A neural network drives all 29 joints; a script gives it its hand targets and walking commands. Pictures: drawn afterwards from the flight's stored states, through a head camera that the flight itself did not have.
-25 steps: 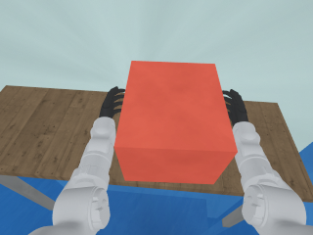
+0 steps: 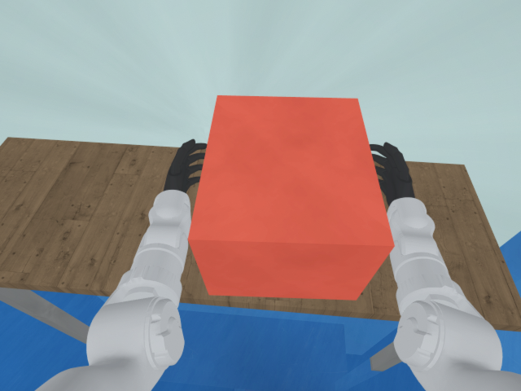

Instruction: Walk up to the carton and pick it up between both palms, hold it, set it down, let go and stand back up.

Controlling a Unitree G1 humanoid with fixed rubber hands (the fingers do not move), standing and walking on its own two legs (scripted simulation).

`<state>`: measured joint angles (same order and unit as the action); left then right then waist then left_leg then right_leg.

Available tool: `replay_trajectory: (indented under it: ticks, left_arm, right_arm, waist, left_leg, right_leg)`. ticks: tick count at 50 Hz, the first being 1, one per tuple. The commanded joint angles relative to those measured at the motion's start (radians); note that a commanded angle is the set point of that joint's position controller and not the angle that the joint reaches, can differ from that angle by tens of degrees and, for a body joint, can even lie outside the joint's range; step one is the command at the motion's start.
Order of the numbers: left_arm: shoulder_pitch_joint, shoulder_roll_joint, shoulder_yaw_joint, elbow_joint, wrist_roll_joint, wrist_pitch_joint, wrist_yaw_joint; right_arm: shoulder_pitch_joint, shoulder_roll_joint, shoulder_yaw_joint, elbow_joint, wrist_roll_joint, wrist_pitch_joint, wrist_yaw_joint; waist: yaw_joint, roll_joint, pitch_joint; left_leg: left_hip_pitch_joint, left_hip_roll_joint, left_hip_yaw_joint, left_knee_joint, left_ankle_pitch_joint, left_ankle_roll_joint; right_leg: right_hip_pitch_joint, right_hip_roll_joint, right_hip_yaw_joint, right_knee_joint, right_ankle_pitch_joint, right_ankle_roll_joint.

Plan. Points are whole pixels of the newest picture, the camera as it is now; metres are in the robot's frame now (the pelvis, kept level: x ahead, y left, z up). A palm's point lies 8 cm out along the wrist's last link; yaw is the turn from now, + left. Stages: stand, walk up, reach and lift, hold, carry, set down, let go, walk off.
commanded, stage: set down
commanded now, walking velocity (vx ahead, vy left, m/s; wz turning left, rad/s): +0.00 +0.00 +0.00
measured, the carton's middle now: (284, 194) +0.43 -0.04 +0.02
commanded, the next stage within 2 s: none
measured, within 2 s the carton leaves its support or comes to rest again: neither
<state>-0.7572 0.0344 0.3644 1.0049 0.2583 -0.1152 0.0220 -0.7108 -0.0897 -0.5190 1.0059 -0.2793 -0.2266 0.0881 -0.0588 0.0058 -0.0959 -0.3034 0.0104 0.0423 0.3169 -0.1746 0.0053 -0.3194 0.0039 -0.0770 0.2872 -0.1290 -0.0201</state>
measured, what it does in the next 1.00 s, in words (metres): shifts its weight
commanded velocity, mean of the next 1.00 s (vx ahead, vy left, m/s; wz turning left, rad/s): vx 0.00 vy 0.00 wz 0.00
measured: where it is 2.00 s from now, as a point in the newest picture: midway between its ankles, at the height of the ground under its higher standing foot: outside the picture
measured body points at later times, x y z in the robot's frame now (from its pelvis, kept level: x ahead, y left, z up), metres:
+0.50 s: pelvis -0.01 +0.00 -0.01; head +0.05 +0.00 +0.44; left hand +0.44 +0.13 +0.05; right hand +0.40 -0.23 +0.03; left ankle -0.02 +0.11 -0.75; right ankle +0.00 -0.10 -0.75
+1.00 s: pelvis -0.05 -0.01 -0.03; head +0.03 +0.00 +0.41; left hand +0.43 +0.16 +0.05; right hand +0.39 -0.30 +0.06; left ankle -0.02 +0.11 -0.75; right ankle +0.00 -0.10 -0.75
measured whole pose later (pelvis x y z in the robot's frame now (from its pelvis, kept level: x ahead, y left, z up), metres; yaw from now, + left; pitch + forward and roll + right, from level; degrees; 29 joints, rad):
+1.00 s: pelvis -0.05 -0.01 -0.03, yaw -2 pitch +21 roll +0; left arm -1.07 0.28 -0.19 1.49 -0.38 -0.28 0.10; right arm -1.02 -0.42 0.17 1.45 0.49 -0.22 0.06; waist -0.04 -0.03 -0.24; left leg -0.77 0.04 0.04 0.65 -0.24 -0.01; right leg -0.81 0.03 -0.04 0.62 -0.18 -0.04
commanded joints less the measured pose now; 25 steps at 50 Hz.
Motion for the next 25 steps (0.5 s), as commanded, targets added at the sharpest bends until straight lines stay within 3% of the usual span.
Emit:
replay_trajectory:
  ticks: [1,8,12,16,21,25]
  left_arm:
    - [-0.444,-0.446,-0.192,-0.079,0.030,-0.068,-0.061]
    - [-0.390,-0.365,-0.156,-0.052,0.043,-0.083,-0.057]
    - [-0.372,-0.139,-0.103,-0.064,0.018,-0.093,0.002]
    - [-0.413,-0.015,-0.172,-0.022,-0.093,-0.095,0.056]
    - [-0.472,0.080,-0.262,0.063,-0.236,-0.127,0.104]
    - [-0.515,0.158,-0.310,0.099,-0.332,-0.172,0.126]
  right_arm:
    - [-0.406,0.420,0.252,-0.013,-0.032,-0.090,0.070]
    - [-0.360,0.347,0.249,0.015,-0.014,-0.113,0.037]
    - [-0.320,0.107,0.207,0.043,0.051,-0.119,-0.019]
    - [-0.371,-0.016,0.280,0.093,0.188,-0.095,-0.075]
    - [-0.461,-0.127,0.368,0.113,0.341,-0.074,-0.098]
    - [-0.535,-0.243,0.445,0.086,0.461,-0.086,-0.115]
  waist:
    - [-0.023,0.006,-0.386]
    - [-0.027,-0.008,-0.308]
    - [-0.022,-0.020,-0.334]
    - [-0.015,-0.010,-0.354]
    - [0.010,0.012,-0.483]
    - [0.034,0.027,-0.699]
  left_leg:
    - [0.208,0.014,-0.007,0.037,0.303,-0.046]
    - [0.142,0.009,-0.003,0.021,0.269,-0.040]
    - [0.141,0.009,0.008,0.022,0.254,-0.043]
    - [0.086,0.014,0.008,0.038,0.184,-0.032]
    - [0.043,0.025,-0.011,0.112,0.176,-0.039]
    - [0.039,0.026,-0.017,0.215,0.317,-0.060]
  right_leg:
    - [0.175,-0.002,-0.022,0.043,0.407,0.046]
    - [0.243,-0.008,-0.009,0.060,0.458,0.056]
    - [0.227,-0.001,0.004,0.065,0.433,0.058]
    - [0.157,0.005,0.026,0.065,0.341,0.040]
    - [0.015,0.014,0.038,0.098,0.231,0.012]
    - [-0.018,0.028,0.040,0.169,0.343,0.005]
